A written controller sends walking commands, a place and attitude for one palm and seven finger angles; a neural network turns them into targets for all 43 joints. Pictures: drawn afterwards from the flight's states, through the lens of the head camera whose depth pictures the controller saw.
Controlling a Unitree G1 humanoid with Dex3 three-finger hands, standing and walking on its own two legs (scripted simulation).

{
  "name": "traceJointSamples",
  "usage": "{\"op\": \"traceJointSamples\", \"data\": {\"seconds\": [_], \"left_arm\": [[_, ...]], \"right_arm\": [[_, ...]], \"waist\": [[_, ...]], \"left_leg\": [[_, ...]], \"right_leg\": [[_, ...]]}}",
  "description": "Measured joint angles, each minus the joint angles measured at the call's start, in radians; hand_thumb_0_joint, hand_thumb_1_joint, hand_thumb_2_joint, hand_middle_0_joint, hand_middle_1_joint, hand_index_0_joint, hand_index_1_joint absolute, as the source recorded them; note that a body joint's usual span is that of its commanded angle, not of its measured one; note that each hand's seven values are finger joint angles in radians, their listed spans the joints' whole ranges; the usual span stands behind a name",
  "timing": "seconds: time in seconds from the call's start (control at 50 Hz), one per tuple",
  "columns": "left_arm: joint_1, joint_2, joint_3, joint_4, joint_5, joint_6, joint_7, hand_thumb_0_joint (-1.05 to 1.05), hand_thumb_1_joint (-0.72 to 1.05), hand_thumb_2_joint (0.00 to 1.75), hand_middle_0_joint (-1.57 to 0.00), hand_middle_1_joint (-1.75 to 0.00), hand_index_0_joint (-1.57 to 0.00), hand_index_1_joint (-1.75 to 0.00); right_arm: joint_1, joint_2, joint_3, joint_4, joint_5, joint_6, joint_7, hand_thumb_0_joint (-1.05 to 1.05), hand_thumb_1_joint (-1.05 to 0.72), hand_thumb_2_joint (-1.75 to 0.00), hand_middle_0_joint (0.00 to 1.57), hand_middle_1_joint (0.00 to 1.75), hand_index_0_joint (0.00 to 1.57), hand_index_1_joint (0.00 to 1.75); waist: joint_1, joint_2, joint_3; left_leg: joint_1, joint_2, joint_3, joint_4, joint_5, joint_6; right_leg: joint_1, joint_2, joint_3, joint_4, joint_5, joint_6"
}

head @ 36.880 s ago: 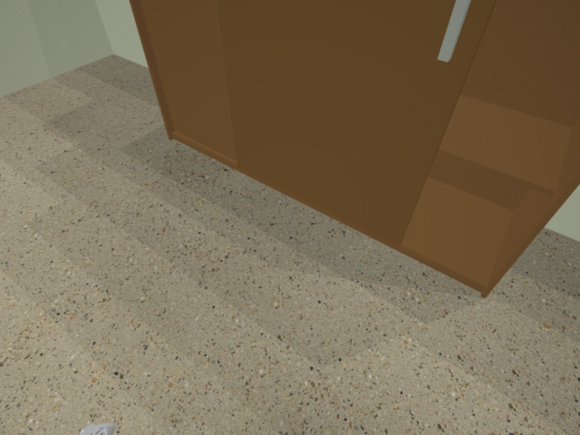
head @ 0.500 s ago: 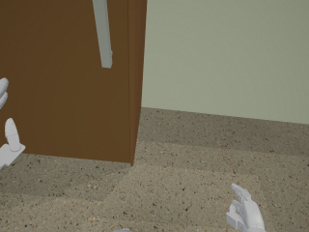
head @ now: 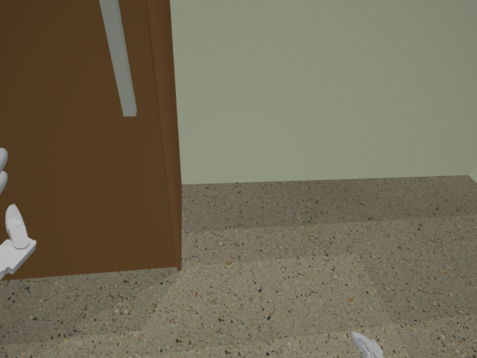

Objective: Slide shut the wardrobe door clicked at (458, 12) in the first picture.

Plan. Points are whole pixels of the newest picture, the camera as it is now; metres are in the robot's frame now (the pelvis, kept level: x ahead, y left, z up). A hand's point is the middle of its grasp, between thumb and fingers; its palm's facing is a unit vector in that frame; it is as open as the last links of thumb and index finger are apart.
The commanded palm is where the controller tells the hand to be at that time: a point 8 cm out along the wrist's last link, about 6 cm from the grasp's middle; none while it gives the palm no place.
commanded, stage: stop stepping back and stand still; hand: left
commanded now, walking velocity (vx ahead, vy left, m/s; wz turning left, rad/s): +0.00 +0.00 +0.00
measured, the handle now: (120, 48) +0.65 +0.27 +0.24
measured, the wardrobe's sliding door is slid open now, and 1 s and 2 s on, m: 0.00 0.00 0.00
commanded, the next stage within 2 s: let the arm hang, fingers relaxed in 0.56 s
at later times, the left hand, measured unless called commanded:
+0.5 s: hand out of the picture +0.20 +0.29 +0.17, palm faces +0.44 -0.80 -0.42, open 7.4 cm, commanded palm +0.14 +0.33 +0.18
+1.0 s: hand out of the picture +0.02 +0.21 -0.18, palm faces -0.05 -0.99 -0.14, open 7.3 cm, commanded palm none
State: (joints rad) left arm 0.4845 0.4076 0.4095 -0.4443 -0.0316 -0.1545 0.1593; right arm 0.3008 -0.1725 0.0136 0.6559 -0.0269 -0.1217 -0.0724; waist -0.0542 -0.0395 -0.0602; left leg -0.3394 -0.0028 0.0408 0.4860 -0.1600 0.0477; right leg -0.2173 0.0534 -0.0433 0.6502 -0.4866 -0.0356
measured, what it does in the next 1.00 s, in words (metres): stands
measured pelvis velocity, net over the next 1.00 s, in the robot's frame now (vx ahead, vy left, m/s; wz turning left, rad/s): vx -0.02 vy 0.04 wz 0.02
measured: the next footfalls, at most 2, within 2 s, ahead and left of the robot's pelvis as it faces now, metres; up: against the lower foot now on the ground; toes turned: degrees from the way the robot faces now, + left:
none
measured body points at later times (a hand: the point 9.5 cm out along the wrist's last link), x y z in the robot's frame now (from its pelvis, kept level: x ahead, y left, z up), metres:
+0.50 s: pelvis +0.00 +0.03 +0.00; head -0.01 +0.05 +0.45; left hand +0.17 +0.33 +0.19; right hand +0.17 -0.19 -0.07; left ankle +0.05 +0.14 -0.74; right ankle -0.02 -0.09 -0.74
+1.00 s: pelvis -0.02 +0.04 +0.00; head +0.00 +0.06 +0.44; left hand +0.02 +0.26 -0.17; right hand +0.05 -0.25 -0.12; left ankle +0.05 +0.14 -0.74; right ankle -0.02 -0.09 -0.74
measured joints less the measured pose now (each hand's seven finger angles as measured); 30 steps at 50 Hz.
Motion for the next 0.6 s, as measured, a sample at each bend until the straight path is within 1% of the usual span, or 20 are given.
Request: {"op": "traceJointSamples", "data": {"seconds": [0.02, 0.04, 0.08, 0.1, 0.12, 0.14, 0.16, 0.2, 0.22, 0.24, 0.26, 0.3, 0.34, 0.46, 0.52, 0.6], "left_arm": [[0.028, 0.01, -0.001, -0.023, 0.003, -0.005, -0.003, 0.02, 0.89, 0.9, -0.21, -0.3, -0.21, -0.3], [0.059, 0.026, 0.003, -0.049, 0.006, -0.012, -0.007, 0.02, 0.89, 0.9, -0.21, -0.3, -0.21, -0.3], [0.093, 0.036, 0.002, -0.082, 0.008, -0.031, -0.018, 0.01, 0.89, 0.9, -0.21, -0.3, -0.21, -0.3], [0.098, 0.036, -0.001, -0.087, 0.009, -0.042, -0.021, 0.01, 0.89, 0.9, -0.21, -0.3, -0.21, -0.3], [0.099, 0.032, -0.004, -0.082, 0.011, -0.053, -0.02, 0.01, 0.89, 0.9, -0.21, -0.3, -0.21, -0.3], [0.095, 0.026, -0.005, -0.071, 0.012, -0.058, -0.018, 0.01, 0.89, 0.9, -0.21, -0.31, -0.22, -0.3], [0.087, 0.019, -0.004, -0.056, 0.014, -0.062, -0.014, 0.01, 0.89, 0.9, -0.22, -0.31, -0.22, -0.3], [0.058, 0.0, -0.005, -0.017, 0.017, -0.063, -0.004, 0.01, 0.88, 0.9, -0.22, -0.31, -0.22, -0.3], [0.04, -0.011, -0.008, -0.001, 0.017, -0.06, 0.0, 0.01, 0.88, 0.9, -0.22, -0.31, -0.22, -0.3], [0.021, -0.023, -0.013, 0.011, 0.017, -0.057, 0.003, 0.01, 0.89, 0.9, -0.22, -0.31, -0.22, -0.3], [0.0, -0.032, -0.016, 0.023, 0.017, -0.053, 0.004, 0.01, 0.89, 0.9, -0.21, -0.31, -0.22, -0.3], [-0.013, -0.043, -0.017, 0.036, 0.015, -0.048, 0.001, 0.01, 0.89, 0.9, -0.21, -0.3, -0.21, -0.3], [-0.002, -0.045, -0.014, 0.029, 0.017, -0.044, -0.004, 0.01, 0.89, 0.9, -0.21, -0.3, -0.21, -0.3], [0.02, -0.012, -0.008, -0.022, 0.021, -0.06, -0.009, 0.01, 0.89, 0.9, -0.21, -0.3, -0.21, -0.3], [0.029, -0.007, -0.009, -0.031, 0.016, -0.061, -0.011, 0.01, 0.89, 0.9, -0.21, -0.3, -0.21, -0.3], [0.037, -0.015, -0.016, -0.022, 0.008, -0.049, -0.015, 0.01, 0.89, 0.9, -0.21, -0.3, -0.21, -0.3]], "right_arm": [[0.008, 0.003, 0.003, -0.014, -0.001, 0.001, 0.004, 0.02, -0.9, -0.9, 0.2, 0.3, 0.2, 0.3], [0.015, 0.005, 0.004, -0.032, -0.002, 0.005, 0.008, 0.02, -0.9, -0.9, 0.2, 0.3, 0.2, 0.3], [0.011, -0.005, -0.003, -0.034, -0.002, 0.018, 0.015, 0.01, -0.9, -0.9, 0.21, 0.3, 0.2, 0.3], [0.009, -0.012, -0.007, -0.02, -0.001, 0.023, 0.017, 0.01, -0.9, -0.9, 0.21, 0.3, 0.2, 0.3], [0.011, -0.018, -0.009, -0.004, 0.002, 0.025, 0.017, 0.01, -0.9, -0.9, 0.21, 0.3, 0.2, 0.3], [0.016, -0.023, -0.011, 0.009, 0.005, 0.027, 0.016, 0.01, -0.9, -0.9, 0.21, 0.3, 0.2, 0.3], [0.021, -0.027, -0.012, 0.02, 0.007, 0.027, 0.013, 0.01, -0.9, -0.9, 0.21, 0.3, 0.2, 0.3], [0.028, -0.041, -0.014, 0.032, 0.009, 0.021, 0.004, 0.02, -0.9, -0.9, 0.21, 0.3, 0.2, 0.3], [0.031, -0.051, -0.018, 0.032, 0.01, 0.015, -0.001, 0.02, -0.9, -0.9, 0.21, 0.3, 0.2, 0.3], [0.03, -0.063, -0.023, 0.032, 0.011, 0.008, -0.006, 0.02, -0.9, -0.9, 0.21, 0.3, 0.2, 0.3], [0.019, -0.066, -0.029, 0.04, 0.013, 0.005, -0.011, 0.02, -0.9, -0.9, 0.21, 0.3, 0.2, 0.3], [-0.008, -0.06, -0.031, 0.047, 0.019, 0.005, -0.013, 0.02, -0.9, -0.9, 0.2, 0.3, 0.2, 0.3], [-0.027, -0.047, -0.024, 0.032, 0.018, -0.004, -0.012, 0.02, -0.9, -0.9, 0.2, 0.3, 0.2, 0.3], [-0.07, 0.0, 0.006, -0.033, 0.014, -0.038, 0.003, 0.02, -0.9, -0.9, 0.2, 0.3, 0.2, 0.3], [-0.085, 0.011, 0.019, -0.048, 0.014, -0.038, 0.011, 0.01, -0.9, -0.9, 0.2, 0.3, 0.2, 0.3], [-0.095, 0.01, 0.026, -0.05, 0.015, -0.024, 0.013, 0.01, -0.9, -0.9, 0.21, 0.3, 0.21, 0.3]], "waist": [[-0.004, 0.0, -0.003], [-0.004, -0.008, -0.007], [0.018, -0.001, 0.005], [0.031, 0.001, 0.01], [0.042, 0.002, 0.009], [0.051, 0.001, 0.005], [0.057, -0.001, 0.0], [0.062, 0.003, -0.006], [0.062, 0.015, -0.006], [0.059, 0.034, -0.004], [0.057, 0.036, 0.006], [0.064, 0.024, 0.02], [0.06, 0.016, 0.024], [0.061, 0.005, 0.044], [0.066, 0.013, 0.046], [0.077, 0.025, 0.042]], "left_leg": [[-0.008, -0.002, -0.001, 0.001, -0.026, -0.006], [-0.033, -0.011, 0.005, 0.031, -0.078, -0.015], [-0.102, -0.011, -0.001, 0.193, -0.162, -0.039], [-0.125, -0.01, -0.008, 0.283, -0.179, -0.046], [-0.136, -0.007, -0.012, 0.34, -0.188, -0.05], [-0.132, -0.002, -0.012, 0.355, -0.19, -0.051], [-0.116, 0.006, -0.01, 0.335, -0.186, -0.049], [-0.056, 0.025, -0.01, 0.222, -0.153, -0.041], [-0.02, 0.036, -0.019, 0.153, -0.138, -0.035], [0.007, 0.05, -0.03, 0.096, -0.096, -0.034], [0.01, 0.047, -0.032, 0.092, -0.056, -0.042], [0.019, 0.036, -0.018, 0.101, -0.057, -0.043], [0.026, 0.03, -0.008, 0.087, -0.064, -0.037], [0.027, 0.025, -0.001, 0.034, -0.035, -0.029], [0.025, 0.026, -0.002, 0.024, -0.029, -0.029], [0.027, 0.029, -0.002, 0.019, -0.029, -0.029]], "right_leg": [[0.016, 0.001, -0.015, -0.067, 0.005, -0.007], [0.029, -0.005, -0.008, -0.137, 0.002, -0.024], [0.01, -0.008, -0.002, -0.162, 0.17, -0.04], [0.008, -0.009, 0.001, -0.156, 0.212, -0.037], [0.011, -0.011, 0.005, -0.154, 0.22, -0.031], [0.016, -0.015, 0.01, -0.155, 0.215, -0.022], [0.02, -0.021, 0.013, -0.154, 0.207, -0.014], [0.023, -0.03, 0.009, -0.14, 0.188, 0.0], [0.022, -0.029, 0.001, -0.126, 0.177, 0.006], [0.019, -0.024, -0.011, -0.108, 0.164, 0.012], [0.02, -0.031, -0.017, -0.091, 0.153, 0.018], [0.029, -0.045, -0.005, -0.087, 0.151, 0.031], [0.032, -0.051, 0.004, -0.103, 0.159, 0.035], [0.031, -0.055, 0.009, -0.157, 0.194, 0.042], [0.035, -0.053, 0.008, -0.178, 0.205, 0.043], [0.042, -0.051, 0.009, -0.195, 0.213, 0.044]]}}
